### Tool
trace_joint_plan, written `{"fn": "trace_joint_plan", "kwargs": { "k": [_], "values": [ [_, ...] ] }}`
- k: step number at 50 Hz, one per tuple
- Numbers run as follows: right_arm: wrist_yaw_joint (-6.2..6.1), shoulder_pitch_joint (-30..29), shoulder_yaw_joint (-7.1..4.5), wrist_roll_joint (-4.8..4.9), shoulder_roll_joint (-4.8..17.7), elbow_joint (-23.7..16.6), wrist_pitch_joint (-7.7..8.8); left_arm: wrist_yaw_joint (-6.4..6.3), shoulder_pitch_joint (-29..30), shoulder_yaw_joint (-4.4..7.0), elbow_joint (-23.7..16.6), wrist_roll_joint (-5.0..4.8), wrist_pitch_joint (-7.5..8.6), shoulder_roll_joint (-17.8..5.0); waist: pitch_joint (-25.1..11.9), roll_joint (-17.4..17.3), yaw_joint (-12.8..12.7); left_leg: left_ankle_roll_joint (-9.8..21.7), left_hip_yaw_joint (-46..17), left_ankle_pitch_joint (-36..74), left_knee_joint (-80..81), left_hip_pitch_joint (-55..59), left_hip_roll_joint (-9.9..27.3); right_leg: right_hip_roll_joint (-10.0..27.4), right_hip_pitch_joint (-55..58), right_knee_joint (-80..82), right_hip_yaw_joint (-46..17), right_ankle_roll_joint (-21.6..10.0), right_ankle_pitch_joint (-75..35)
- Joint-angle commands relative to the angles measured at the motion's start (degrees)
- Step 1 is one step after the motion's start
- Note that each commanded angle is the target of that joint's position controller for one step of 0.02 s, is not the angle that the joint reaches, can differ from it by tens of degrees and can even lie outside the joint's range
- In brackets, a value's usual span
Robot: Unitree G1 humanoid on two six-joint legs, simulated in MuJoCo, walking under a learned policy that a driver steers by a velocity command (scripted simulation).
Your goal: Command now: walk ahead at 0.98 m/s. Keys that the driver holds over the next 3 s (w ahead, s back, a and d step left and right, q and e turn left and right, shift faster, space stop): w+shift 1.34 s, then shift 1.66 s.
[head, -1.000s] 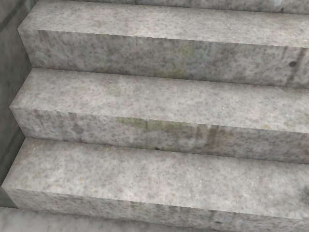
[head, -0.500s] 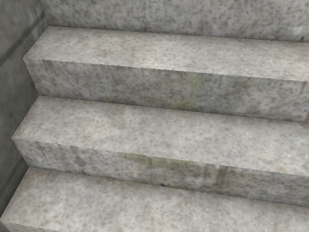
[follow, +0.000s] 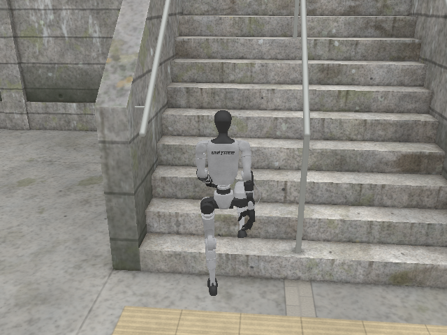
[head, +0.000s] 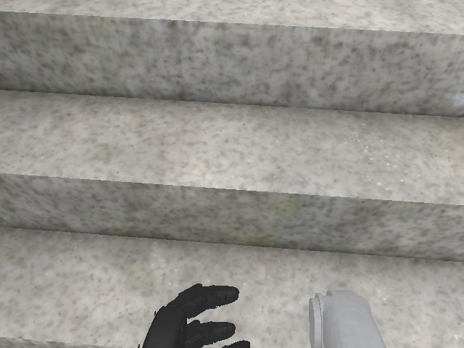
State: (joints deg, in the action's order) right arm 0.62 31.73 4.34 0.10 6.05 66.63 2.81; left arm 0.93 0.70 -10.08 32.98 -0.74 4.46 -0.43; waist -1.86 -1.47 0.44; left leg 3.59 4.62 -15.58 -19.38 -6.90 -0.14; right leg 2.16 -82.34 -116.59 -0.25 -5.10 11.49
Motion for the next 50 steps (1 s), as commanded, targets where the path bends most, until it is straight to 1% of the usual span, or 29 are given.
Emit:
{"fn": "trace_joint_plan", "kwargs": {
  "k": [1, 2, 4, 5, 6, 7, 9, 11, 13, 14, 19, 21, 23, 24, 25, 26, 27, 28, 31, 34, 37, 40, 42, 44, 45, 46, 47, 48, 50],
  "values": [
    [-2.29, -0.3, -0.91, 2.77, 11.6, -4.2, 2.10, -0.34, 10.9, 0.71, -9.2, 1.00, 2.27, -5.8, -10.0, -0.9, -4.6, 6.8, -2.7, 69.1, 16.5, -21.5, 8.3, -2.0, 53.0, 29.4, 16.9, 0.8, 1.7],
    [-3.05, 2.2, -2.33, 0.80, 17.7, -3.3, 2.49, -0.66, 6.4, 2.87, -8.2, 1.54, 2.81, -9.8, -18.0, -9.7, -8.0, 8.6, -1.7, 115.6, 6.8, -8.8, 12.0, -6.2, 58.5, 30.4, 17.7, 0.1, 15.3],
    [-4.31, -3.0, -5.71, -1.52, 24.6, -5.1, 0.65, 1.60, -11.8, 7.07, -1.9, 1.14, 2.63, -19.0, -22.7, -17.6, -15.6, 12.3, -4.6, 135.9, -16.7, 15.2, 17.0, -7.4, 57.2, 52.3, 5.4, -3.0, 25.2],
    [-4.01, -8.9, -5.79, -2.97, 21.9, -9.8, 1.70, 2.77, -24.0, 9.77, 3.7, 3.15, 2.09, -26.9, -24.5, -1.1, -18.1, 13.5, -8.3, 123.2, -33.4, 2.4, 15.1, -0.6, 71.7, 64.9, -16.2, -8.2, 21.1],
    [-0.74, -14.2, -4.69, -2.48, 10.7, -12.5, 3.62, 0.71, -36.0, 11.78, 13.3, 4.42, -0.53, -31.4, -23.0, 29.7, -16.9, 10.5, -12.6, 37.1, -61.1, -25.8, -2.2, 11.4, 86.1, 97.5, -53.3, -18.0, 23.2],
    [2.88, -22.4, -4.85, -2.27, 7.6, -16.4, 6.37, -2.35, -35.8, 10.21, 16.5, 5.44, -1.11, -21.5, -14.3, 22.9, -16.8, 10.5, -25.1, 11.0, -97.6, -47.0, -11.1, 16.3, 84.9, 103.8, -71.6, -19.4, 26.0],
    [5.47, -38.5, -0.04, -0.53, -4.2, -31.2, 8.12, -0.05, -26.8, 5.87, 22.3, 4.11, 0.05, -5.5, 7.3, 5.8, -6.0, 13.6, -22.9, 2.1, -120.8, -71.6, -8.4, 12.8, 69.6, 90.2, -38.3, -10.4, 9.1],
    [5.29, -27.7, 2.59, -0.40, -8.2, -30.6, 5.66, 2.00, -21.7, 5.12, 27.3, 4.00, -0.27, 1.2, 6.9, -4.3, 4.5, 12.2, -22.6, 3.8, -121.0, -69.5, -5.2, 8.1, 60.6, 90.0, -17.0, -4.0, 1.1],
    [4.92, -21.8, 3.55, 1.56, -4.7, -30.9, 3.95, 2.89, -8.2, 5.57, 25.4, 4.54, -0.59, -1.8, 8.9, -2.4, 13.0, 9.2, -17.0, 5.8, -109.8, -60.4, -3.6, 4.3, 42.1, 97.8, -1.2, -1.9, -4.7],
    [3.82, -23.6, 3.59, 1.81, -3.0, -30.9, 3.05, 3.02, -9.5, 5.92, 26.5, 5.23, 0.06, -4.4, 7.6, 0.1, 11.8, 7.3, -13.2, 7.8, -117.6, -60.4, -5.1, 5.1, 40.3, 100.9, 1.0, -4.1, -8.8],
    [1.77, -46.6, 6.53, -0.58, -2.9, -41.7, 2.79, 0.31, -29.5, 6.69, 32.4, -0.90, 0.61, -12.0, 1.3, -1.8, 1.3, 3.2, 1.7, 8.8, -84.4, -61.3, 2.9, 6.4, 57.6, 113.1, 1.7, -3.8, -11.0],
    [2.41, -56.3, 6.73, 0.33, -1.9, -45.1, 4.29, -2.54, -41.4, 7.21, 35.3, -1.42, 1.19, -15.6, -13.4, 0.9, -1.2, 3.0, 14.6, 1.9, -58.9, -20.9, -2.6, 7.0, 55.2, 114.5, 4.9, -4.2, -66.4],
    [2.83, -33.8, 0.94, -1.83, 8.6, -38.4, 3.15, -2.83, -34.8, 11.04, 32.8, 1.89, 2.01, -29.3, -24.3, 20.1, 10.4, 3.5, 6.8, -18.2, -49.9, -19.0, -6.0, 15.2, 87.1, 94.8, 1.5, -9.9, -119.9],
    [3.37, -19.9, -2.22, -2.57, 15.9, -32.5, 3.34, -3.23, -27.1, 12.46, 29.3, 3.09, 2.28, -30.4, -29.4, 17.3, 15.1, 7.1, -7.9, -15.3, -43.3, -10.5, -2.7, 15.3, 87.6, 80.2, 0.2, -10.2, -118.9],
    [2.61, -9.4, -4.81, -3.78, 22.1, -26.6, 2.10, -1.26, -26.9, 12.18, 26.2, 1.93, 3.61, -23.5, -34.2, -3.6, 13.4, 14.2, -35.9, -27.6, -26.2, 4.1, 6.8, 9.1, 67.8, 63.0, -2.5, -10.1, -101.3],
    [0.77, 0.3, -6.55, -2.79, 24.5, -19.6, -0.10, 1.18, -20.9, 11.60, 24.7, 3.36, 4.74, -17.0, -30.6, -19.3, 13.3, 18.7, -61.8, -41.4, -0.5, 14.3, 12.4, -2.6, 48.6, 43.2, -9.1, -9.9, -29.7],
    [-0.43, -4.4, -5.66, -1.94, 17.9, -16.7, -0.39, 2.76, -10.6, 11.28, 19.6, 3.75, 5.19, -11.3, -21.9, -13.8, 11.6, 15.9, -70.0, -44.6, 3.4, 6.6, 16.2, -8.9, 33.5, 8.0, -17.0, -8.3, -12.2],
    [0.31, -10.9, -3.30, -1.21, 9.5, -14.7, 0.22, 3.33, 2.5, 9.02, 10.8, 2.90, 5.54, -4.4, -7.1, -5.8, 7.5, 11.6, -58.9, -38.9, -1.1, -4.8, 16.3, -8.7, 20.1, -9.6, -18.1, -10.1, -7.9],
    [3.49, -13.6, -0.85, -3.15, -3.1, -4.1, 2.03, 4.10, -3.5, 2.90, 4.4, 2.25, 5.68, 5.2, 0.3, 5.3, -4.0, 4.4, -25.2, -4.5, -8.8, -14.5, 10.4, -6.1, 8.3, -19.9, -16.4, -11.8, -6.6],
    [4.16, -19.4, -0.30, -5.20, -2.6, -3.4, 1.89, 2.39, -9.5, 1.71, 5.7, -1.55, 2.97, 1.4, 4.7, 2.1, -10.4, 5.1, -12.9, 2.1, -1.2, -28.1, 10.8, -6.3, 6.0, -28.1, -12.3, -7.8, -4.0],
    [4.25, -20.8, -0.20, -1.65, 4.0, -3.5, 2.62, 0.08, -1.2, 0.16, 0.5, -0.43, 1.55, -1.4, 6.5, -0.4, -11.1, 4.8, -4.8, -1.6, 6.5, -36.6, 7.6, -3.0, 8.6, -10.0, -4.9, -3.7, -7.9],
    [0.79, -4.9, -1.29, 0.61, 9.6, -0.5, 1.98, -0.86, 16.0, -2.10, -5.9, 1.08, 1.95, -0.9, -2.3, -0.4, -2.8, 9.4, -9.0, 3.1, 23.3, -29.7, 13.4, 3.1, 25.1, 14.9, 9.1, -0.3, -2.6],
    [-0.16, 1.9, -1.97, 1.61, 12.9, 1.4, 3.02, -0.48, 16.0, 0.22, -6.1, 0.82, 2.48, -6.5, -13.2, -4.1, -3.0, 9.6, -1.9, 67.9, 17.6, -21.1, 11.3, -3.6, 54.5, 34.4, 15.9, -1.4, 8.8],
    [-0.50, -2.2, -4.88, -0.91, 22.9, 0.0, 2.95, 1.04, -3.3, 4.69, 0.1, 2.71, 1.46, -14.0, -19.4, -15.7, -12.1, 12.4, -2.0, 114.1, -5.0, 6.6, 17.0, -6.7, 53.4, 45.3, 9.7, -2.6, 27.8],
    [-0.68, -7.3, -5.51, -2.07, 22.7, -3.4, 3.43, 1.85, -13.9, 7.44, 4.2, 2.79, 1.53, -19.2, -22.3, -10.2, -16.1, 13.4, -5.1, 109.7, -17.8, 4.8, 16.9, -4.2, 63.4, 54.8, -2.7, -4.4, 24.6],
    [1.01, -10.8, -4.94, -1.94, 16.1, -7.2, 5.05, 1.24, -24.7, 10.17, 9.9, 3.99, 0.05, -25.7, -24.2, 7.8, -15.4, 13.0, -6.2, 89.7, -34.9, -15.3, 10.1, 6.4, 76.2, 73.4, -31.8, -11.7, 34.8],
    [2.16, -21.2, -3.68, -2.31, 6.8, -10.1, 5.74, -1.18, -33.6, 12.10, 15.6, 4.79, -2.29, -29.1, -21.4, 23.8, -17.4, 10.6, -12.0, 25.7, -66.0, -39.3, -4.4, 14.0, 83.7, 100.9, -64.0, -18.7, 50.1],
    [4.52, -32.0, -3.49, -2.40, 3.2, -18.1, 7.48, -2.24, -28.7, 9.92, 17.6, 4.36, -2.04, -20.6, -8.2, 18.0, -13.5, 11.4, -24.2, 15.4, -95.9, -54.9, -6.4, 14.1, 75.7, 100.6, -66.1, -13.8, 47.1],
    [6.38, -38.9, 0.19, -1.68, -4.1, -28.6, 8.29, 0.53, -21.6, 6.63, 22.1, 4.34, -0.88, -6.7, 3.3, 5.1, -3.8, 13.3, -22.3, 11.1, -112.3, -69.5, -5.0, 12.0, 63.0, 90.7, -39.2, -8.2, 28.6]
  ]
}}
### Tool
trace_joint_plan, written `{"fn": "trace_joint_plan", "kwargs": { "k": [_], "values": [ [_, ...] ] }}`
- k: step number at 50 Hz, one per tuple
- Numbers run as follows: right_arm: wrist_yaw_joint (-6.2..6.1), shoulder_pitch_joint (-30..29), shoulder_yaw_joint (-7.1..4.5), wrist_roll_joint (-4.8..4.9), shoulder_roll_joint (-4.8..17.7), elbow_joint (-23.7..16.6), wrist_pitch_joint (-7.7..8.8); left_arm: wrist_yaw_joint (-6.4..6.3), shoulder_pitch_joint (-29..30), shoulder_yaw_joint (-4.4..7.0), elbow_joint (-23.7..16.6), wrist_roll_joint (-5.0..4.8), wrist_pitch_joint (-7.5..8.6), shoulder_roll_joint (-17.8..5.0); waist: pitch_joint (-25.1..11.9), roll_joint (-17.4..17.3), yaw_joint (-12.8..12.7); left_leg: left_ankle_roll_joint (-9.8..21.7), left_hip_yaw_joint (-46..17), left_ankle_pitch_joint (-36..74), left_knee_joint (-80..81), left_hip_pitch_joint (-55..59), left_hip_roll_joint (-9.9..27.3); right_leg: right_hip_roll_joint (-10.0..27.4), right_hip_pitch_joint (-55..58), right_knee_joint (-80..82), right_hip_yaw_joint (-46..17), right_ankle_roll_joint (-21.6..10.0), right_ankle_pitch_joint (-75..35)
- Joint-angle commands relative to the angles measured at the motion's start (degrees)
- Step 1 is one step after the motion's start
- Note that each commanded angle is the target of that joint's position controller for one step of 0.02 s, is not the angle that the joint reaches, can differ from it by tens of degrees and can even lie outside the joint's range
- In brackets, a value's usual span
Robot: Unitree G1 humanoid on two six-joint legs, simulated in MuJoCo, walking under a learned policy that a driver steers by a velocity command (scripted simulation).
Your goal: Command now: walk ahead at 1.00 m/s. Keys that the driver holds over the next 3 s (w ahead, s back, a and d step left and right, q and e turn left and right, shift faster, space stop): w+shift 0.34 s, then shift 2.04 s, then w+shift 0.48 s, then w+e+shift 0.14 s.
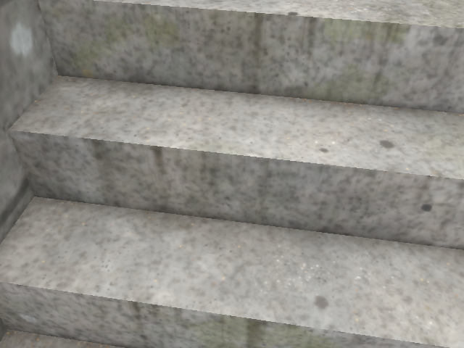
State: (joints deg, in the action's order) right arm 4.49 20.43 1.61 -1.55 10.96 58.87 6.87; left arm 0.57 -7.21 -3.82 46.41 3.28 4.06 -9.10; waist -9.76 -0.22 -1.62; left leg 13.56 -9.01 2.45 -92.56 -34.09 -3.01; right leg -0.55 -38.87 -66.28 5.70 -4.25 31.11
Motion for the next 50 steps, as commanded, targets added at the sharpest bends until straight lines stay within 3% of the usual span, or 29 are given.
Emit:
{"fn": "trace_joint_plan", "kwargs": {
  "k": [1, 2, 4, 6, 10, 12, 14, 15, 16, 17, 18, 19, 20, 23, 26, 29, 30, 31, 33, 35, 36, 37, 38, 39, 40, 42, 44, 48, 50],
  "values": [
    [2.03, -23.4, 4.06, -0.56, -11.3, -21.1, 3.42, 2.04, -13.8, -0.22, 12.4, -0.07, -0.15, 6.7, 9.7, -0.3, 2.2, 3.3, -9.8, -6.6, -42.7, -44.6, -1.8, 12.4, 20.2, 37.7, -35.2, -6.3, -1.3],
    [1.81, -18.7, 5.87, 0.40, -13.4, -20.8, 2.59, 2.95, -10.9, -0.58, 13.6, 0.07, -0.27, 8.6, 10.0, -1.6, 6.3, 2.4, -9.6, -6.1, -43.6, -44.9, -0.7, 11.6, 16.8, 38.5, -27.2, -3.9, -9.4],
    [0.68, -11.4, 6.43, 2.90, -10.0, -20.5, 1.16, 3.11, -3.2, -0.28, 12.5, 0.36, -0.56, 6.6, 12.7, 0.3, 12.5, -1.2, -6.2, -7.0, -40.2, -43.1, 0.5, 10.6, 5.6, 44.6, -15.0, -2.4, -16.1],
    [-1.58, -14.3, 6.54, 3.41, -7.8, -22.2, -0.51, 3.32, -2.2, -0.31, 13.4, 0.46, 0.41, 3.2, 14.8, 1.7, 12.9, -4.1, -0.7, -4.7, -41.9, -41.1, 0.0, 9.2, -2.9, 49.4, -7.4, -3.8, -17.0],
    [-2.92, -36.2, 9.03, 1.78, -7.7, -32.0, -1.23, 1.38, -19.8, 0.00, 18.4, -3.95, 1.11, -1.9, 11.5, -1.3, 2.8, -6.5, 14.0, -5.4, -17.8, -38.9, 5.7, 10.4, 6.3, 62.8, -8.2, -5.7, -18.1],
    [-2.50, -41.4, 10.05, 2.34, -7.5, -34.6, -0.35, -1.04, -29.0, 1.00, 21.6, -5.19, 2.44, -7.2, -0.7, 3.3, 2.6, -6.0, 26.6, -10.3, 10.1, 2.2, 4.7, 11.3, 3.1, 69.2, -2.8, -5.5, -61.0],
    [-3.03, -27.2, 4.02, 1.40, 3.2, -29.2, -1.47, -1.95, -28.1, 3.05, 21.8, -1.94, 3.36, -15.9, -13.7, 15.0, 10.2, -4.9, 23.9, -30.8, 11.7, 8.6, -2.7, 15.4, 30.8, 47.6, -0.6, -8.4, -138.6],
    [-2.37, -12.2, 1.75, 0.60, 8.0, -24.7, -1.72, -2.11, -22.1, 5.77, 19.2, -2.35, 3.34, -22.3, -14.3, 20.9, 17.5, -4.3, 14.6, -38.7, 27.6, 10.3, -1.6, 18.5, 43.0, 37.0, -5.0, -10.1, -139.2],
    [-1.71, -0.7, -1.24, -1.46, 14.6, -20.2, -2.02, -2.14, -15.7, 6.06, 14.8, -1.36, 4.36, -20.0, -17.7, 9.5, 18.9, -0.8, -4.5, -36.6, 36.9, 23.6, 5.1, 18.8, 35.0, 21.2, -8.9, -10.4, -129.7],
    [-2.63, 7.9, -3.96, -2.14, 20.0, -13.7, -4.12, -0.05, -12.9, 4.85, 11.3, -1.78, 5.49, -9.9, -18.2, -11.5, 15.7, 6.2, -35.1, -52.4, 61.8, 33.6, 13.6, 6.9, 14.0, 3.0, -11.3, -10.6, -92.0],
    [-4.29, 13.1, -4.25, -1.98, 17.4, -8.1, -5.36, 1.12, -3.6, 4.31, 8.8, -1.57, 5.96, -3.0, -13.1, -17.7, 16.1, 8.3, -56.4, -56.4, 80.0, 34.5, 20.3, -6.3, -4.1, -34.5, -17.5, -7.8, -36.1],
    [-3.69, 5.9, -0.30, -1.93, 3.9, -5.5, -5.19, 3.19, 4.6, 3.12, 1.7, -2.60, 6.38, 3.3, -0.9, -12.1, 10.5, 2.6, -49.6, -51.4, 76.4, 23.7, 20.8, -6.3, -20.0, -60.7, -24.6, -8.9, -28.3],
    [-2.84, -0.3, 1.54, -2.32, -3.1, -3.6, -4.87, 3.97, 10.6, 1.05, -4.4, -3.74, 6.11, 6.9, 9.7, -8.5, 6.8, 1.4, -35.0, -40.4, 71.2, 14.4, 20.3, -6.3, -30.9, -72.0, -23.4, -10.1, -22.0],
    [-1.40, -8.6, 3.00, -3.40, -11.2, 0.6, -4.12, 4.55, 0.3, -3.43, -7.0, -4.01, 4.78, 12.1, 14.6, 2.2, -6.0, -8.0, -1.5, -10.2, 66.9, 5.9, 13.9, -2.5, -38.6, -74.3, -22.0, -8.9, -22.4],
    [-0.74, -14.0, 2.95, -3.27, -6.2, 0.1, -4.93, 1.58, -2.2, -4.21, -8.8, -5.99, 2.97, 7.9, 16.8, -0.2, -10.2, -7.1, 11.0, -2.8, 76.4, -7.7, 11.9, -3.4, -35.9, -74.5, -14.6, -4.0, -22.5],
    [-2.63, -9.0, 2.41, 2.00, -1.1, 0.2, -4.10, -0.02, 9.3, -5.93, -14.5, -3.70, 1.76, 5.1, 12.1, -1.2, -7.2, -5.0, 18.1, 2.6, 85.8, -17.7, 7.7, -0.1, -12.9, -39.2, 2.1, 0.2, -31.1],
    [-3.39, -3.2, 1.89, 1.25, 1.7, 1.5, -4.86, -0.32, 12.6, -6.55, -14.3, -2.42, 1.57, 7.1, 3.4, -1.2, -5.8, -4.1, 18.1, 15.9, 88.9, -11.2, 8.5, 2.4, 1.3, -33.6, 5.1, -0.5, -31.7],
    [-3.96, 2.2, 0.69, 1.76, 6.2, 2.0, -4.96, -0.49, 13.4, -4.39, -13.7, -2.40, 1.90, 2.7, -6.4, -2.6, -4.7, -4.4, 18.7, 49.8, 85.4, 1.6, 8.0, -1.8, 11.1, -27.3, 7.7, -1.5, -27.5],
    [-5.69, 6.5, -2.64, 1.10, 16.3, 3.9, -5.84, -0.32, 5.5, -2.23, -8.9, -1.77, 0.78, -1.6, -11.7, -14.5, -6.9, -2.2, 14.4, 92.0, 73.7, 32.8, 16.4, -3.0, 6.8, -12.9, 7.0, -2.6, -6.8],
    [-6.93, 4.4, -2.13, 0.89, 11.9, 2.2, -4.69, 1.77, -5.4, 0.50, -2.6, -1.08, 0.70, -8.3, -10.7, -9.7, -7.7, -1.3, 11.2, 91.9, 56.6, 43.2, 17.0, -0.4, 9.0, 8.6, -6.7, -6.4, -12.7],
    [-5.71, 7.7, -1.96, -1.32, 8.3, 1.3, -3.55, 1.88, -10.4, 2.65, 0.5, 0.58, -1.65, -12.7, -13.3, 6.9, -5.8, -2.1, 10.8, 66.7, 42.0, 28.6, 11.2, 8.3, 20.7, 18.2, -28.0, -12.8, -28.1],
    [-3.75, 5.0, -1.90, -0.11, 2.0, 1.5, -3.46, 0.28, -10.9, 3.23, 2.1, 2.14, -4.47, -11.5, -11.9, 19.1, -6.8, -6.9, 8.4, 0.8, 9.0, 10.7, -2.7, 17.2, 23.5, 43.9, -53.3, -20.6, -25.8],
    [-1.75, -3.0, -2.24, 1.54, -0.7, -2.3, -3.21, -0.53, -6.6, 2.68, 4.4, 1.46, -4.64, -6.7, -3.4, 11.5, -4.0, -7.6, -4.9, -9.9, -17.3, -0.8, -4.1, 15.8, 15.4, 46.6, -56.0, -14.5, -5.4],
    [-1.53, -6.1, -0.96, 2.44, -5.2, -6.6, -3.74, -0.47, -0.3, 2.24, 4.3, -0.47, -3.98, -3.4, 4.8, 9.4, -1.3, -7.3, -6.9, -16.4, -27.1, -10.5, -4.7, 16.7, 7.5, 42.4, -47.4, -11.5, -1.7],
    [-2.24, -7.2, -0.31, 0.96, -6.8, -8.8, -4.33, 0.01, 1.7, 2.01, 6.5, -3.07, -2.65, -0.5, 13.3, 3.4, 1.5, -6.9, -5.1, -18.1, -27.5, -16.3, -3.3, 14.8, 2.5, 38.0, -36.7, -8.0, -4.5],
    [-3.38, -3.2, -0.45, 1.13, -4.5, -10.0, -4.48, 0.47, 0.2, 1.48, 11.1, -2.59, -1.47, 4.6, 13.4, -2.3, 5.4, -5.9, -4.8, -15.5, -23.4, -18.9, -2.2, 9.7, 4.0, 34.6, -24.1, -2.9, -7.7],
    [-3.45, 0.0, -0.10, 1.40, -4.3, -8.6, -4.02, 1.10, 0.8, 0.64, 12.1, -1.17, -0.99, 6.8, 11.3, -0.5, 7.5, -7.0, -3.3, -9.7, -16.0, -18.4, -1.7, 8.0, 6.3, 35.9, -15.5, -3.8, -20.1],
    [-6.62, -3.6, 1.67, -1.65, -4.7, -9.1, -5.41, -0.10, 1.4, 1.26, 11.2, 0.05, -1.84, 0.7, 4.4, 5.1, 8.8, -13.7, 5.7, -7.1, 15.8, -6.4, 6.0, 7.6, 8.7, 41.2, -5.0, -5.7, -45.1],
    [-7.35, -9.2, 1.84, -0.31, -2.2, -7.9, -6.83, -1.78, 0.3, 2.75, 9.2, -0.44, -3.12, -4.4, 0.4, 6.9, 4.1, -16.3, 14.3, -14.4, 32.3, 8.8, 4.8, 7.1, 8.3, 44.8, -3.2, -7.2, -49.9]
  ]
}}
Over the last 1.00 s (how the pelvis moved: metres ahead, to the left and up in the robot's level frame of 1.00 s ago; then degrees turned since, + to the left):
0.61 -0.02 0.50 2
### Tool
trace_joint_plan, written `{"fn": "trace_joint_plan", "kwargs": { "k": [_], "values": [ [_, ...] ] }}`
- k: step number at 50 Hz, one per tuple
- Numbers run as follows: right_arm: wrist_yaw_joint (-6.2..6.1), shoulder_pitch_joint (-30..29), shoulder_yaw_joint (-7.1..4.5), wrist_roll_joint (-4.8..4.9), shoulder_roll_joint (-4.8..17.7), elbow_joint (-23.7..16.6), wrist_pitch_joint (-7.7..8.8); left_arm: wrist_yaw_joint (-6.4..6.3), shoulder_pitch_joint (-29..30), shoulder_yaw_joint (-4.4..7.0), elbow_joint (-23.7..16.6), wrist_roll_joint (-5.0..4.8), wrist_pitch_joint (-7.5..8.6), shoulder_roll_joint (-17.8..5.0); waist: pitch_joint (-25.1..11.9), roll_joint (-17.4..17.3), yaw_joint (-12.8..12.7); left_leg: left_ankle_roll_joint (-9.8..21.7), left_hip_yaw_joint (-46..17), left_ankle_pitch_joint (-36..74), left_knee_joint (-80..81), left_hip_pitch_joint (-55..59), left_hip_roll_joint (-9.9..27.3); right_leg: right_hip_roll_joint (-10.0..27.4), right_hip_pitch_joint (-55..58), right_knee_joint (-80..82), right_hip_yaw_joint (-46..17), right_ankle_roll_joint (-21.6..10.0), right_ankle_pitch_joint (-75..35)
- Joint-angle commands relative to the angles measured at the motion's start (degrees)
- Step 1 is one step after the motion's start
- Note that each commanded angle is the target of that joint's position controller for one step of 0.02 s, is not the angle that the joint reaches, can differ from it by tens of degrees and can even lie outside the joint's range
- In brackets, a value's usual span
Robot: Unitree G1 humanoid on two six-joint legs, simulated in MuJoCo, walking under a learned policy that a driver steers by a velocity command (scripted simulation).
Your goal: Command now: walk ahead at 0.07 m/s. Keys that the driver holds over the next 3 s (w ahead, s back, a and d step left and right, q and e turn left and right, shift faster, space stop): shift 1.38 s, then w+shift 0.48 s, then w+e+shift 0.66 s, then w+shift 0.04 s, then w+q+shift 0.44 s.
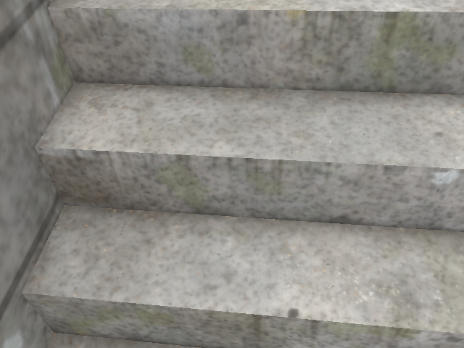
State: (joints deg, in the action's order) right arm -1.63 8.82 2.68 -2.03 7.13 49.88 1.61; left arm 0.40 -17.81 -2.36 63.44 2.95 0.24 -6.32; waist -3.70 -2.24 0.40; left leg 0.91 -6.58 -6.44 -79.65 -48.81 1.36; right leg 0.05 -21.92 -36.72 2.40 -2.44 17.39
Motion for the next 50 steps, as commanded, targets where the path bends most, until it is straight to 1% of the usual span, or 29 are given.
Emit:
{"fn": "trace_joint_plan", "kwargs": {
  "k": [1, 2, 4, 5, 6, 7, 8, 9, 10, 11, 12, 13, 14, 15, 17, 18, 19, 20, 23, 24, 25, 26, 28, 29, 33, 34, 44, 45, 50],
  "values": [
    [-1.20, 3.3, 0.19, 0.40, 3.0, 3.3, -2.59, -1.82, 9.9, 1.29, -7.8, 0.83, 0.94, -7.8, -6.1, 10.8, 1.4, -4.1, 12.6, -4.0, 17.9, 25.9, 0.5, 9.9, -7.9, 15.5, -3.3, -10.8, -35.8],
    [-1.03, 6.1, 0.12, 0.40, 3.0, 5.6, -3.11, -2.18, 10.2, 1.37, -7.9, 0.73, 1.21, -7.2, -4.8, 10.7, 1.3, -3.5, 10.8, -5.0, 25.0, 26.5, 1.7, 11.4, -5.0, 14.6, -6.0, -11.6, -31.4],
    [-1.22, 8.2, -0.19, 0.83, 0.7, 7.6, -3.08, -1.90, 5.2, 1.34, -6.8, -1.08, 0.60, -6.0, -1.1, 9.5, 1.1, -0.9, 11.6, -3.7, 49.4, 29.1, 0.1, 9.5, 2.7, 11.8, -7.5, -9.0, -18.8],
    [-1.39, 7.0, -1.15, 0.08, 3.5, 7.1, -2.74, -1.61, 2.4, 2.02, -5.6, -1.70, 0.26, -6.6, 0.0, 7.6, -0.8, -0.2, 8.6, 2.6, 52.2, 30.7, 1.1, 7.6, 5.4, 11.7, -7.3, -6.6, -23.1],
    [-1.31, 7.2, -1.51, -0.19, 4.3, 6.8, -2.57, -1.76, 1.7, 2.46, -5.2, -2.12, 0.15, -7.5, -0.3, 7.2, -1.1, 0.2, 6.2, 9.3, 56.2, 33.9, 3.2, 6.6, 6.6, 7.2, -7.0, -5.0, -22.2],
    [-1.10, 6.5, -1.75, -1.08, 5.9, 6.4, -2.71, -1.14, -2.3, 2.52, -3.6, -2.09, 0.82, -6.1, -1.5, 1.6, -3.8, 1.7, 3.1, 31.9, 52.2, 44.8, 6.5, 4.7, -2.4, 3.5, -6.4, -3.9, -12.4],
    [-0.98, 4.3, -1.02, -1.14, 3.7, 5.9, -2.65, -0.35, -8.7, 1.37, -0.7, -2.11, 1.17, -0.8, -4.4, -4.7, -5.6, 5.1, 2.3, 36.4, 49.8, 48.6, 8.4, 5.9, -3.8, 10.1, -8.2, -1.8, -6.6],
    [0.05, 3.5, -0.49, -1.07, 0.6, 5.8, -2.41, -0.44, -6.3, 1.82, 0.5, -2.71, 1.02, -3.6, -1.5, -2.5, -3.6, 5.4, 4.9, 26.5, 51.4, 41.3, 5.7, 5.4, 0.7, 13.7, -5.9, -0.5, -8.8],
    [0.51, 6.2, -0.82, -0.90, 1.0, 7.3, -2.08, -0.90, -0.3, 2.66, -0.4, -2.67, 0.58, -7.3, 1.2, 0.7, -0.9, 4.3, 5.5, 19.3, 53.6, 38.5, 4.0, 3.9, 2.3, 12.8, -4.0, 0.3, -11.7],
    [0.62, 6.2, -1.12, -0.92, 2.2, 7.9, -1.46, -1.73, 1.6, 2.63, -0.8, -2.27, -0.45, -7.3, 1.5, 0.3, -0.8, 3.6, 5.3, 16.4, 54.8, 36.7, 3.7, 3.9, 4.5, 12.3, -3.4, 1.0, -12.5],
    [0.91, 6.8, -1.61, -0.88, 4.3, 8.2, -0.88, -2.17, 1.4, 3.02, -1.0, -1.44, -1.49, -8.5, 1.0, -0.1, -1.2, 3.6, 5.2, 18.4, 55.5, 36.7, 3.5, 3.8, 6.7, 12.2, -3.6, 1.0, -11.9],
    [0.87, 6.2, -1.92, -0.66, 5.1, 8.4, -0.54, -2.35, 0.9, 3.03, -1.2, -1.06, -2.02, -8.2, 0.1, -1.1, -2.1, 3.4, 5.2, 19.9, 55.8, 37.9, 3.5, 4.1, 7.7, 12.9, -3.8, 1.1, -12.1],
    [0.86, 6.0, -1.99, 0.36, 4.8, 8.1, -0.48, -2.15, 0.6, 3.16, -1.3, -0.56, -1.75, -8.1, -1.6, -1.1, -1.9, 4.2, 5.1, 20.4, 55.8, 39.0, 4.0, 4.4, 8.9, 13.3, -3.9, 1.3, -12.4],
    [0.91, 6.2, -2.18, 0.53, 4.6, 8.2, -0.53, -2.08, 1.3, 3.33, -1.4, -0.90, -2.03, -7.8, -1.8, 0.3, -1.3, 4.4, 5.4, 21.0, 56.0, 39.0, 4.3, 4.2, 9.7, 13.4, -3.6, 0.8, -14.5],
    [1.08, 7.4, -2.24, 0.53, 4.3, 8.9, -0.22, -2.15, 0.8, 3.28, -1.4, -1.43, -2.84, -6.9, -1.9, -0.6, -1.3, 4.1, 5.3, 22.0, 56.5, 39.4, 4.5, 4.4, 10.4, 13.0, -3.4, 0.8, -13.9],
    [1.34, 7.0, -2.43, 0.03, 4.8, 9.0, 0.08, -2.33, 0.4, 3.22, -1.6, -1.28, -3.10, -6.4, -2.4, -0.6, -1.9, 4.2, 5.2, 19.8, 57.1, 38.8, 4.5, 4.3, 11.3, 13.1, -3.7, 0.6, -12.0],
    [1.09, 7.1, -2.88, 0.08, 5.6, 9.3, 0.22, -2.30, -0.4, 3.25, -1.6, -1.05, -3.47, -6.2, -1.8, -1.3, -2.5, 3.9, 5.3, 17.8, 56.8, 38.5, 4.2, 4.5, 11.3, 13.9, -3.6, 0.7, -11.1],
    [1.18, 6.8, -3.14, 0.69, 6.3, 9.5, 0.28, -2.52, -0.9, 2.99, -1.4, -1.34, -3.39, -5.6, -1.4, -0.3, -2.3, 3.8, 5.3, 16.0, 56.8, 38.2, 4.2, 4.3, 10.9, 14.2, -3.5, 0.2, -11.2],
    [1.17, 7.1, -3.27, 0.59, 6.2, 9.6, 0.22, -2.83, -1.4, 3.05, -1.2, -1.39, -3.47, -5.9, 0.4, 0.5, -1.9, 3.6, 5.2, 12.6, 57.4, 37.3, 4.2, 4.4, 10.0, 14.5, -3.3, 0.3, -10.4],
    [1.08, 7.6, -3.47, 1.08, 6.7, 10.3, 0.29, -2.93, -1.8, 3.18, -1.2, -1.37, -3.30, -5.8, -0.4, 0.9, -2.6, 3.5, 4.5, 11.4, 57.8, 37.2, 4.7, 4.6, 10.5, 14.5, -3.2, 0.6, -8.6],
    [1.03, 7.3, -3.50, 1.12, 6.7, 10.1, 0.26, -3.01, -2.1, 3.21, -1.0, -1.49, -3.25, -5.8, 0.5, 1.0, -2.5, 3.4, 4.5, 10.1, 58.0, 37.0, 4.6, 4.7, 9.7, 14.6, -3.3, 0.8, -7.8],
    [1.24, 6.6, -3.66, 1.62, 7.0, 9.9, 0.23, -3.58, -2.6, 3.54, -0.6, -2.11, -3.35, -5.7, 2.1, 0.5, -2.6, 3.3, 3.8, 9.2, 58.3, 36.3, 4.7, 4.8, 9.4, 15.4, -3.6, 0.6, -8.9],
    [1.33, 7.0, -3.73, 1.56, 6.8, 10.0, 0.15, -4.01, -3.5, 3.74, -0.1, -2.07, -3.41, -5.8, 2.9, 1.1, -2.2, 3.1, 4.0, 7.7, 58.8, 36.2, 4.6, 4.9, 9.1, 15.7, -3.5, 0.7, -9.1],
    [1.27, 7.1, -3.77, 1.84, 6.9, 10.1, 0.16, -3.88, -3.5, 3.80, -0.3, -1.60, -3.41, -5.6, 3.3, 0.9, -2.1, 3.6, 4.5, 8.8, 58.3, 36.4, 4.4, 4.7, 8.9, 15.6, -3.4, 0.4, -9.3],
    [1.21, 7.5, -3.70, 1.63, 6.5, 10.1, -0.23, -3.87, -4.7, 3.97, 0.1, -1.82, -3.40, -4.9, 3.9, 1.7, -2.0, 3.9, 4.6, 5.3, 58.8, 36.6, 4.3, 4.7, 8.1, 16.1, -3.4, 0.2, -8.2],
    [1.12, 6.9, -3.77, 1.18, 6.9, 9.5, -0.56, -3.82, -4.9, 4.14, 0.4, -1.77, -3.17, -5.1, 4.0, 2.0, -1.8, 4.1, 4.7, 3.1, 59.0, 36.7, 4.0, 4.8, 7.5, 16.5, -3.5, 0.1, -7.7],
    [0.95, 6.5, -3.72, 1.35, 6.7, 8.4, -0.90, -4.21, -6.8, 4.73, 1.0, -1.85, -2.50, -4.9, 5.1, 2.2, -1.8, 3.8, 4.8, -3.5, 60.6, 35.5, 3.7, 4.8, 7.1, 17.7, -4.0, -0.5, -7.2],
    [0.99, 6.5, -3.75, 1.02, 6.5, 8.2, -1.01, -4.42, -7.3, 4.79, 1.3, -2.29, -2.54, -5.0, 5.1, 2.4, -1.9, 3.4, 4.3, -6.1, 61.4, 35.1, 3.8, 5.0, 7.2, 18.0, -4.0, -0.3, -6.7],
    [0.83, 6.2, -3.78, 1.22, 6.7, 8.1, -1.19, -4.52, -8.3, 4.80, 1.2, -2.14, -2.45, -4.8, 5.4, 2.1, -1.8, 3.2, 3.9, -8.5, 61.8, 35.1, 3.7, 4.8, 6.4, 18.1, -4.1, -0.6, -6.7]
  ]
}}
Over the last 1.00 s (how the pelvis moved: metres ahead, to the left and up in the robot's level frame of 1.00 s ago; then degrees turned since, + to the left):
0.50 0.00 0.48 1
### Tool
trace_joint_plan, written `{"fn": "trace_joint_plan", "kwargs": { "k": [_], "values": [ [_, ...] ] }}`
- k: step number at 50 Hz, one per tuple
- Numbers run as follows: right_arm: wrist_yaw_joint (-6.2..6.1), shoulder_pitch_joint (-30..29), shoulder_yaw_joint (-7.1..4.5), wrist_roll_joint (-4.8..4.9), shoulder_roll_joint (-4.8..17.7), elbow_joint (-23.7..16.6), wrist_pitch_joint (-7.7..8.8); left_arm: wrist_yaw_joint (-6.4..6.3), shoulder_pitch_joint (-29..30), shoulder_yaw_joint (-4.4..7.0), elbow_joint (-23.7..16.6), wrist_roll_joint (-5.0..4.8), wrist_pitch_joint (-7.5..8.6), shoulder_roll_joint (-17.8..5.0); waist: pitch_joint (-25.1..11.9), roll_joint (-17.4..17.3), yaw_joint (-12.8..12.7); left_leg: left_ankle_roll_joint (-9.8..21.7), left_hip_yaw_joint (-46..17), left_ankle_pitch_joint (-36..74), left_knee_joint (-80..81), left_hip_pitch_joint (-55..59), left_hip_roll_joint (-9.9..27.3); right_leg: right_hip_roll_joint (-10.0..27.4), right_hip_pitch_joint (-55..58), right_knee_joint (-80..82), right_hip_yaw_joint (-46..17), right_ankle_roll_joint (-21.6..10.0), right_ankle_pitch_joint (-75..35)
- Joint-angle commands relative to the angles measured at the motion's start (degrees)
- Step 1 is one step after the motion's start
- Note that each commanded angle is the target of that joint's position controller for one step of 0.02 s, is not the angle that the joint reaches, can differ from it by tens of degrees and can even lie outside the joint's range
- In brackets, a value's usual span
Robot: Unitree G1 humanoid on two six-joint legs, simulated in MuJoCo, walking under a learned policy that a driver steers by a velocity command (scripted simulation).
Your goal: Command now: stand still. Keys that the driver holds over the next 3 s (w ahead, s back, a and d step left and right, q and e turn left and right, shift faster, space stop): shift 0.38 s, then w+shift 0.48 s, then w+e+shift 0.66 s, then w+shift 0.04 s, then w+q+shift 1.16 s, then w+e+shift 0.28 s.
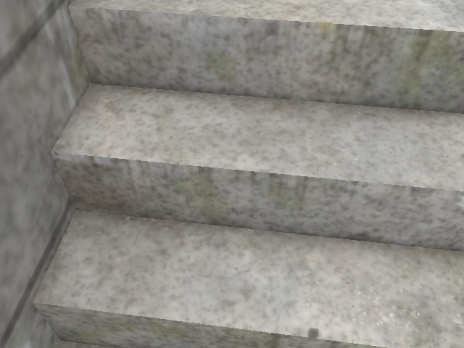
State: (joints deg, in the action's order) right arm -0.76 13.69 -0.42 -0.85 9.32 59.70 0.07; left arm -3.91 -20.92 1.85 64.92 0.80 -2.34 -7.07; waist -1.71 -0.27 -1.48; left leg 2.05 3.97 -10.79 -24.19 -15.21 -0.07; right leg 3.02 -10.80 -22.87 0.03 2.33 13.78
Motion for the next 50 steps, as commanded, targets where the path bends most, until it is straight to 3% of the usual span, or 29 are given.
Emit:
{"fn": "trace_joint_plan", "kwargs": {
  "k": [1, 19, 21, 22, 24, 26, 27, 28, 29, 30, 31, 32, 33, 34, 35, 36, 38, 39, 40, 41, 42, 43, 44, 45, 46, 47, 48, 49, 50],
  "values": [
    [0.01, 1.5, -0.67, 0.09, 4.5, -1.7, 0.38, -0.22, -5.2, 0.62, -0.3, 0.02, 0.14, -4.1, 3.5, 0.2, 0.1, 2.1, -6.6, -4.1, 6.4, 1.4, 5.1, 1.9, -4.6, 4.3, -1.8, -5.4, -3.3],
    [-0.20, 4.4, -0.26, -0.12, 4.5, -1.9, 0.37, 0.49, -6.1, -0.07, -1.8, 0.49, 0.35, -4.8, 2.8, 0.6, 0.6, 2.1, -4.7, 2.1, 4.7, 1.4, 4.8, 1.6, -3.7, 3.7, -2.0, -5.5, -5.9],
    [-1.30, 6.4, -2.37, 0.75, 9.9, -1.6, -0.28, 0.51, -4.8, 1.44, -3.9, -0.05, 0.32, -9.5, 2.1, -2.3, 0.8, 6.6, -8.1, -25.7, 5.0, 0.2, 5.4, -1.5, -9.5, -3.9, 0.5, -8.4, 15.4],
    [-2.04, 5.4, -2.72, 0.49, 10.7, -3.2, -0.49, 0.55, -1.5, 1.11, -6.7, 0.37, 0.87, -9.0, 4.8, -5.5, 1.1, 8.3, -12.2, -32.6, 6.2, -1.9, 7.7, -1.3, -16.6, -6.7, -0.5, -9.3, 19.1],
    [-2.88, 3.5, -3.01, 0.43, 10.5, -6.2, -0.18, 1.00, 0.8, -0.20, -10.4, 0.95, 2.82, -6.6, 4.7, -7.3, 0.3, 10.3, -19.0, -32.5, 8.0, -4.4, 11.8, -1.7, -21.1, -12.4, 0.2, -10.5, 13.8],
    [-3.06, -1.5, -3.14, 0.37, 10.4, -9.6, 0.60, 1.42, -2.6, -1.32, -11.5, 1.51, 4.05, -5.6, 1.9, -5.0, -2.8, 9.7, -19.3, -28.7, 6.1, -12.4, 12.1, -1.5, -15.0, -14.0, -0.4, -12.2, 12.1],
    [-2.83, -6.5, -2.58, 0.79, 9.0, -12.0, 0.99, 1.28, -5.8, -1.21, -11.2, 1.17, 4.07, -7.0, 2.8, -2.7, -5.2, 7.9, -14.5, -25.2, 1.4, -20.0, 9.5, -0.3, -9.3, -8.9, -2.6, -13.6, 13.9],
    [-2.20, -12.9, -1.25, 1.37, 6.1, -15.0, 2.00, 1.08, -9.4, -0.81, -11.3, 1.19, 4.25, -9.7, 3.9, 3.6, -7.8, 4.4, -6.5, -17.8, -7.7, -31.8, 4.5, 3.0, -1.1, -1.6, -9.9, -16.0, 19.2],
    [-1.10, -16.7, 1.06, 1.84, 0.2, -17.3, 4.06, 0.94, -11.0, 0.31, -11.6, 0.94, 4.53, -14.2, 4.5, 15.7, -8.3, 1.1, 2.0, -6.3, -25.9, -42.8, -0.4, 10.4, 5.6, 6.7, -23.5, -19.6, 26.1],
    [-0.35, -15.2, 2.55, 2.08, -1.9, -17.5, 6.05, 0.74, -12.9, 1.23, -12.4, 1.00, 5.64, -16.6, -0.3, 22.7, -9.4, 0.4, -0.6, -6.1, -52.7, -47.5, -0.6, 18.3, 9.1, 10.3, -38.7, -25.0, 23.5],
    [0.69, -11.6, 2.77, 2.08, -1.4, -18.1, 7.38, 0.05, -12.1, 0.38, -13.4, 1.40, 7.19, -15.5, -3.1, 19.4, -6.9, -0.7, -8.7, -9.8, -82.8, -57.2, 0.7, 20.8, 15.0, 8.5, -41.6, -25.7, 14.6],
    [1.40, -9.6, 3.79, 2.08, -3.2, -20.6, 8.32, -0.73, -11.0, -0.34, -13.9, 0.66, 7.91, -14.8, -3.7, 16.5, -4.9, -1.2, -16.9, -13.5, -104.2, -68.0, 2.0, 22.4, 20.2, 5.5, -38.0, -22.9, 8.2],
    [2.13, -10.0, 4.83, 1.77, -3.9, -24.1, 9.15, -0.88, -12.6, -0.39, -13.8, -0.17, 8.20, -13.3, -3.4, 7.6, -3.4, -0.7, -19.3, -14.9, -106.3, -74.6, 3.9, 21.4, 25.0, 4.5, -31.9, -19.5, 6.3],
    [2.76, -13.9, 6.04, 1.10, -4.5, -26.8, 9.22, -0.35, -15.8, -0.18, -12.4, -0.53, 7.53, -13.1, -1.7, 2.0, -4.4, 0.4, -18.9, -14.0, -104.5, -80.6, 4.9, 20.0, 28.4, 4.6, -28.8, -17.5, 5.9],
    [3.39, -17.2, 6.50, 1.37, -3.9, -28.9, 9.07, 0.58, -16.6, -0.85, -10.8, 0.17, 6.93, -9.6, 0.2, -1.1, -5.4, 0.5, -16.6, -15.2, -107.0, -83.1, 5.9, 19.1, 27.8, 5.9, -25.4, -16.3, 6.0],
    [4.02, -16.3, 6.84, 2.29, -4.0, -30.3, 8.59, 1.25, -14.1, -1.49, -10.7, 0.60, 6.83, -7.6, 3.2, -1.0, -3.6, 0.5, -15.7, -16.2, -109.3, -83.2, 7.3, 18.5, 22.3, 7.3, -22.3, -15.4, 6.5],
    [3.72, -16.2, 7.48, 3.20, -3.4, -32.6, 6.48, 1.90, -9.4, -0.77, -12.0, 1.13, 7.19, -9.7, 6.1, -0.1, -0.7, 0.3, -14.3, -15.0, -109.0, -78.8, 8.5, 17.7, 9.2, 12.1, -16.8, -14.3, 9.5],
    [3.49, -22.2, 8.58, 3.02, -5.0, -36.4, 5.85, 1.92, -7.5, -0.99, -10.7, 0.44, 7.45, -9.0, 10.7, 3.6, 0.2, 0.0, -11.1, -15.5, -109.1, -78.5, 9.4, 16.4, 1.6, 17.5, -14.0, -14.5, 9.6],
    [2.87, -24.5, 8.82, 2.84, -4.3, -38.4, 5.18, 1.71, -6.0, -1.06, -10.3, -0.01, 8.08, -9.3, 12.4, 2.9, 1.0, -0.9, -8.7, -13.8, -106.2, -75.9, 10.6, 14.9, -3.9, 20.0, -10.8, -14.0, 10.7],
    [2.84, -28.3, 10.33, 2.65, -4.6, -42.2, 5.16, 1.61, -5.3, -1.11, -9.9, -1.84, 7.82, -10.1, 14.4, 3.8, 2.4, -0.1, -4.6, -11.2, -87.8, -68.6, 13.9, 12.0, -11.9, 26.9, -7.1, -12.9, 14.2],
    [3.18, -30.4, 10.75, 2.57, -4.5, -43.2, 5.58, 1.05, -5.0, -0.84, -10.3, -2.24, 7.66, -10.3, 14.5, 1.7, 2.1, 0.6, 1.8, -1.0, -74.9, -48.3, 13.5, 9.8, -24.6, 33.1, -2.2, -13.2, 10.3],
    [4.29, -34.1, 12.16, 1.69, -6.2, -44.2, 6.61, 0.76, -9.0, -0.06, -8.7, -4.14, 8.01, -13.8, 7.2, 3.1, 1.7, 1.9, 8.7, -4.3, -59.5, -21.4, 10.2, 8.1, -32.3, 38.2, 1.4, -13.8, -8.4],
    [3.92, -28.4, 9.59, 2.64, -3.1, -41.2, 6.32, 1.27, -13.0, -0.02, -8.0, -4.17, 8.56, -15.5, -2.8, 7.0, 3.3, 1.4, 13.9, -12.8, -61.1, -4.1, 2.5, 8.7, -24.9, 27.1, 1.3, -16.0, -57.8],
    [0.67, 1.3, 2.96, 0.80, 8.6, -32.8, 4.54, 3.45, -7.7, 2.19, -10.2, -2.27, 8.25, -26.3, -20.5, 16.3, 16.9, 1.0, 1.9, -21.4, -49.2, 11.5, -1.0, 10.9, -4.7, 3.7, 1.4, -13.2, -86.8],
    [-0.55, 11.1, -1.07, -3.04, 15.0, -28.7, 3.59, 3.44, -4.8, 3.59, -9.4, -2.30, 7.81, -27.6, -27.6, 15.0, 20.9, 1.6, -9.3, -16.9, -37.9, 15.0, 1.3, 10.6, -1.0, -15.0, -3.6, -9.1, -93.3],
    [-2.23, 20.7, -4.76, -6.98, 28.6, -21.3, 1.17, 5.17, -2.6, 1.57, -16.0, -0.66, 8.45, -18.4, -31.0, -14.8, 14.1, 4.3, -47.9, 21.7, -14.5, 24.9, 22.2, -2.7, -13.2, -42.8, -5.5, -3.6, -20.8],
    [-3.47, 23.4, -4.08, -13.58, 24.8, -21.7, 1.59, 6.67, -7.3, 2.70, -9.7, -1.28, 9.89, -13.8, -40.0, -15.4, 13.3, 11.9, -74.0, 43.6, -1.9, 26.4, 32.3, -13.7, -20.0, -81.0, -31.7, -0.5, -2.8],
    [-1.15, 12.0, -4.03, -8.75, 19.7, -23.7, 1.54, 7.21, -4.3, 2.63, -13.1, -2.61, 9.67, -9.5, -34.0, -13.5, 8.2, 11.3, -63.2, -10.9, 1.9, 18.7, 31.0, -9.3, -32.4, -92.8, -26.6, -0.7, -8.0],
    [-0.13, -0.7, -3.88, -1.45, 15.5, -21.3, 0.83, 6.99, 7.2, -0.20, -20.5, -1.41, 9.11, -1.7, -14.5, -18.0, 4.6, 8.1, -50.7, -53.7, 0.4, 4.7, 25.9, -5.7, -45.3, -92.3, -17.0, -3.2, -13.4]
  ]
}}
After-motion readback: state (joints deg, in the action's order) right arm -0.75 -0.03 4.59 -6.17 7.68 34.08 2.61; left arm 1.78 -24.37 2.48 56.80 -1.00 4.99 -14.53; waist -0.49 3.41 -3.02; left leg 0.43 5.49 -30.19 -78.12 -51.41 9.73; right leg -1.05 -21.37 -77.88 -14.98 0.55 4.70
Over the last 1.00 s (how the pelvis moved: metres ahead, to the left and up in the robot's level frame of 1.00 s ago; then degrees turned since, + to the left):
0.04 0.05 0.02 -1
